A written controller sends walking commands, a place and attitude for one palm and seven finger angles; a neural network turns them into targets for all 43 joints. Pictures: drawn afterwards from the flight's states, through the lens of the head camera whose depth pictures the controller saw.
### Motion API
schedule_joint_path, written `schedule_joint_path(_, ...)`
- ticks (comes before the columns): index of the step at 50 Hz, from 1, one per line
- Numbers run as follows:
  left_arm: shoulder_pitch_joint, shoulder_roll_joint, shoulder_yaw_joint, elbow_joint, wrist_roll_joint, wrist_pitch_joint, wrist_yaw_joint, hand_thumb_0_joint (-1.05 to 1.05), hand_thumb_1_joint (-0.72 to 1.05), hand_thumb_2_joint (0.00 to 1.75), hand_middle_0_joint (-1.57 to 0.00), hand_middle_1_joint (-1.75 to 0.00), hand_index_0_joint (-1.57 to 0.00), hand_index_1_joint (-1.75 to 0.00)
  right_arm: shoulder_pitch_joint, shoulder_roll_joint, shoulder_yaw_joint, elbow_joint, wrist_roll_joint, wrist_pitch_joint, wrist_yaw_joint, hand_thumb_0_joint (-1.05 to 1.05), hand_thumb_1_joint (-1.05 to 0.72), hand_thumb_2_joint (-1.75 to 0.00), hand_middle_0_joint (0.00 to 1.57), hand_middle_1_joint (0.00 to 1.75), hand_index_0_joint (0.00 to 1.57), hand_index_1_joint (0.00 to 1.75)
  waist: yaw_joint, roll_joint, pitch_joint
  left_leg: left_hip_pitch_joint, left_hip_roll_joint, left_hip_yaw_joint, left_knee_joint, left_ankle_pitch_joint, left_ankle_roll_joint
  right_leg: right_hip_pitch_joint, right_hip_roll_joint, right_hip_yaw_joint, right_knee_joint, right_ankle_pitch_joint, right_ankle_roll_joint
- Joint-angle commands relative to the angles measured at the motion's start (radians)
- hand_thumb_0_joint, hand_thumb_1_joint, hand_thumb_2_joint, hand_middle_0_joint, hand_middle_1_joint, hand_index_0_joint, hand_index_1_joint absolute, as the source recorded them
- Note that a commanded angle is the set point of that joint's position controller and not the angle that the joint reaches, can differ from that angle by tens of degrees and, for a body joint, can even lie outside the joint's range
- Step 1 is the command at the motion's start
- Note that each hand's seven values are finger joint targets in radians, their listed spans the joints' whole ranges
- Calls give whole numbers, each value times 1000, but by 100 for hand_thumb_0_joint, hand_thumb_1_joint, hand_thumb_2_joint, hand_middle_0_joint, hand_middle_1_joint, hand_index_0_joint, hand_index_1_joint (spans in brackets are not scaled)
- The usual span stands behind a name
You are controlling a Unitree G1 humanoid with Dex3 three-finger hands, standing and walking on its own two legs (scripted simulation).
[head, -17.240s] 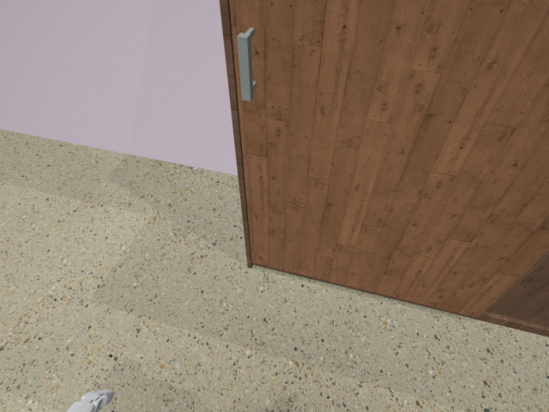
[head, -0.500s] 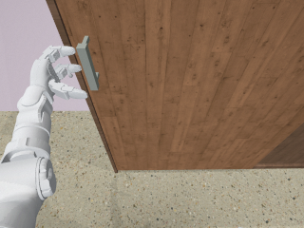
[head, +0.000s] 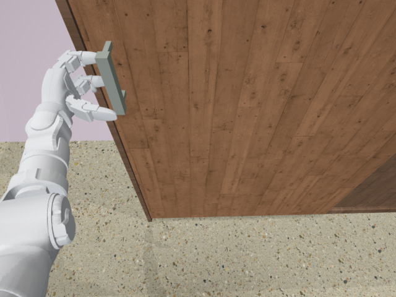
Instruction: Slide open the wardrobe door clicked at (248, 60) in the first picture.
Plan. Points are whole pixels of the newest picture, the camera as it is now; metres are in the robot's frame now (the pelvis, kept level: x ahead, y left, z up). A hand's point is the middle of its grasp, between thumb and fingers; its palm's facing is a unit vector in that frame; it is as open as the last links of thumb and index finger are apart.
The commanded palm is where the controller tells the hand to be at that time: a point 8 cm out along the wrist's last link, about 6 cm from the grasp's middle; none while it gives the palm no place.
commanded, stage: slide the fingers in behind the handle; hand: left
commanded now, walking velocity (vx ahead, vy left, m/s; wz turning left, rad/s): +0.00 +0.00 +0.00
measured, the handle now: (114, 79) +0.52 +0.16 +0.16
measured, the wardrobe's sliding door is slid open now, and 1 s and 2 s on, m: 0.00 0.00 0.00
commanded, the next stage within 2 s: grip the handle and tug to test in 1.82 s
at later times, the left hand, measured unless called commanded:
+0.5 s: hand (98, 97) +0.46 +0.18 +0.16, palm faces +0.00 -1.00 +0.01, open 14.0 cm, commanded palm +0.44 +0.23 +0.16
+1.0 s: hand (109, 95) +0.46 +0.16 +0.16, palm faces +0.01 -1.00 +0.01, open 14.0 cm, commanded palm +0.44 +0.21 +0.16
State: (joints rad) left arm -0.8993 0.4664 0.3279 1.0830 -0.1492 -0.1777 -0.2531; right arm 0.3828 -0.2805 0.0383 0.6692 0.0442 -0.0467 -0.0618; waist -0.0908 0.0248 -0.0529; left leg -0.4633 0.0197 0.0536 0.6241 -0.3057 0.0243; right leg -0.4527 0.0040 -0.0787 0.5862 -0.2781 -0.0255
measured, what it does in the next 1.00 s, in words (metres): stands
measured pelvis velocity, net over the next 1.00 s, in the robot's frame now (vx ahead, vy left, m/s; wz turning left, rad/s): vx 0.01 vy -0.01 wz -0.01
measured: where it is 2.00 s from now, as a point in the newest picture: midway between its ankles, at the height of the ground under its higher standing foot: outside the picture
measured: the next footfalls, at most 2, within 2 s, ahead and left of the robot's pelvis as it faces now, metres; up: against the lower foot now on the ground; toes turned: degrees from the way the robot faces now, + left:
none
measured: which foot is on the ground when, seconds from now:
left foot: down 0.00-1.00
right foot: down 0.00-1.00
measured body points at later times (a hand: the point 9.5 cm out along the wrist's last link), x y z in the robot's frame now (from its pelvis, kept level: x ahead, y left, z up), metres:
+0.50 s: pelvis +0.00 +0.00 +0.00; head +0.03 +0.00 +0.45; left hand +0.45 +0.24 +0.16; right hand +0.07 -0.27 -0.11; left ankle +0.00 +0.10 -0.73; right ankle +0.01 -0.10 -0.73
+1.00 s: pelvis +0.01 -0.01 +0.00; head +0.04 -0.01 +0.45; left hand +0.46 +0.22 +0.16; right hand +0.07 -0.27 -0.11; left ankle +0.00 +0.10 -0.73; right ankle +0.01 -0.10 -0.73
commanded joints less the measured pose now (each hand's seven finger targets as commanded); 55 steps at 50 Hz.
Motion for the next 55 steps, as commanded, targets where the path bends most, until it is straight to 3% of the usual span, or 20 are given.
schedule_joint_path(1, -522, 233, 26, -247, -18, -82, 7, 0, -50, 30, -30, -120, -30, -120, 61, -160, -62, -83, 2, -37, -13, 0, -90, -90, 20, 30, 20, 30, -15, 42, -386, 240, -9, -84, -51, 295, 12, 111, 18, 52, -49, 300, 1)
schedule_joint_path(4, -472, 183, 7, -260, -34, -85, 2, 0, -50, 30, -30, -120, -30, -120, 54, -156, -63, -89, 2, -40, -8, 0, -90, -90, 20, 30, 20, 30, -8, 42, -382, 258, -6, -83, -47, 315, 11, 103, 21, 48, -49, 306, 1)
schedule_joint_path(6, -450, 230, 44, -232, -31, -76, 5, 0, -50, 30, -30, -120, -30, -120, 54, -160, -62, -86, 1, -35, -9, 0, -90, -90, 20, 30, 20, 30, -1, -3, -349, 211, -7, -79, -58, 271, 14, 121, 20, 50, -54, 288, 2)
schedule_joint_path(7, -453, 211, 24, -227, -29, -69, 4, 0, -50, 30, -30, -120, -30, -120, 51, -158, -60, -91, 4, -34, -9, 0, -90, -90, 20, 30, 20, 30, -7, -14, -329, 192, -9, -75, -65, 244, 16, 122, 19, 50, -58, 274, 3)
schedule_joint_path(9, -440, 211, 25, -234, -23, -63, 9, 0, -50, 30, -30, -120, -30, -120, 41, -156, -59, -99, 4, -34, -10, 0, -90, -90, 20, 30, 20, 30, 2, 16, -315, 181, -12, -71, -67, 240, 17, 127, 15, 50, -55, 275, 1)
schedule_joint_path(13, -419, 265, 63, -264, -18, -65, 21, 0, -50, 30, -30, -120, -30, -120, 41, -158, -58, -110, 4, -30, -12, 0, -90, -90, 20, 30, 20, 30, 16, -1, -327, 170, -12, -68, -69, 237, 19, 157, 12, 52, -57, 273, 0)
schedule_joint_path(15, -417, 238, 50, -337, -21, -76, 20, 0, -50, 30, -30, -120, -30, -120, 26, -151, -63, -122, 6, -35, -10, 0, -90, -90, 20, 30, 20, 30, 21, 32, -379, 215, -13, -66, -65, 275, 17, 168, 16, 58, -52, 310, -1)
schedule_joint_path(17, -399, 175, 7, -366, -31, -75, 15, 0, -50, 30, -30, -120, -30, -120, 13, -145, -61, -126, 8, -40, -8, 0, -90, -90, 20, 30, 20, 30, 18, 62, -370, 246, -10, -70, -64, 285, 12, 143, 18, 53, -55, 302, -3)
schedule_joint_path(18, -406, 146, -22, -369, -38, -75, 13, 0, -50, 30, -30, -120, -30, -120, 18, -146, -63, -121, 9, -39, -10, 0, -90, -90, 20, 30, 20, 30, 1, 36, -359, 254, -7, -74, -61, 292, 15, 137, 19, 47, -58, 296, -3)
schedule_joint_path(25, -438, 160, -11, -326, -37, -10, 35, 0, -50, 30, -30, -120, -30, -120, 3, -149, -59, -104, 14, -37, -16, 0, -90, -90, 20, 30, 20, 30, -4, -1, -279, 194, -13, -74, -82, 200, 19, 121, 13, 49, -78, 240, 2)
schedule_joint_path(29, -446, 180, 6, -352, -18, -31, 59, 0, -50, 30, -30, -120, -30, -120, 2, -143, -57, -109, 7, -40, -14, 0, -90, -90, 20, 30, 20, 30, 10, 29, -339, 220, -18, -76, -70, 245, 17, 146, 10, 55, -63, 276, -2)
schedule_joint_path(30, -473, 138, -28, -371, -18, -41, 60, 0, -50, 30, -30, -120, -30, -120, -2, -137, -55, -111, 6, -44, -10, 0, -90, -90, 20, 30, 20, 30, 2, 60, -351, 243, -19, -76, -68, 257, 14, 135, 12, 54, -61, 283, -3)
schedule_joint_path(33, -434, 139, -21, -323, -24, -54, 59, 0, -50, 30, -30, -120, -30, -120, 10, -142, -59, -102, 5, -44, -9, 0, -90, -90, 20, 30, 20, 30, -1, -23, -346, 223, -13, -78, -61, 262, 16, 150, 14, 49, -59, 290, -1)
schedule_joint_path(37, -438, 120, -34, -295, -24, -31, 48, 0, -50, 30, -30, -120, -30, -120, -1, -141, -57, -107, 10, -42, -9, 0, -90, -90, 20, 30, 20, 30, 0, 14, -327, 205, -19, -65, -65, 239, 16, 143, 11, 55, -61, 295, 0)
schedule_joint_path(40, -428, 146, -6, -348, -25, -34, 58, 0, -50, 30, -30, -120, -30, -120, -1, -140, -59, -117, 6, -39, -6, 0, -90, -90, 20, 30, 20, 30, 15, 15, -380, 216, -21, -63, -61, 280, 17, 182, 12, 57, -53, 338, 1)
schedule_joint_path(43, -394, 135, -6, -346, -33, -38, 66, 0, -50, 30, -30, -120, -30, -120, 2, -138, -58, -119, 5, -37, -4, 0, -90, -90, 20, 30, 20, 30, 14, -29, -351, 193, -19, -59, -61, 279, 20, 199, 13, 54, -56, 348, 1)
schedule_joint_path(48, -372, 144, -2, -415, -21, -46, 73, 0, -50, 30, -30, -120, -30, -120, -4, -135, -65, -122, 6, -33, -3, 0, -90, -90, 20, 30, 20, 30, 26, 12, -381, 221, -19, -53, -59, 319, 20, 220, 13, 57, -51, 380, -2)
schedule_joint_path(51, -376, 65, -64, -426, -22, -29, 72, 0, -50, 30, -30, -120, -30, -120, -17, -126, -64, -119, 12, -33, 1, 0, -90, -90, 20, 30, 20, 30, 12, 43, -344, 248, -16, -59, -63, 308, 16, 167, 18, 51, -62, 350, -2)
schedule_joint_path(53, -371, 70, -52, -408, -31, -17, 80, 0, -50, 30, -30, -120, -30, -120, -8, -131, -68, -111, 9, -33, -1, 0, -90, -90, 20, 30, 20, 30, 11, -15, -322, 231, -15, -62, -68, 291, 20, 177, 18, 47, -72, 336, -1)
schedule_joint_path(55, -356, 74, -37, -415, -37, -1, 87, 0, -50, 30, -30, -120, -30, -120, -17, -131, -68, -114, 12, -31, -3, 0, -90, -90, 20, 30, 20, 30, 20, -25, -333, 231, -17, -61, -74, 291, 19, 192, 18, 49, -72, 349, -1)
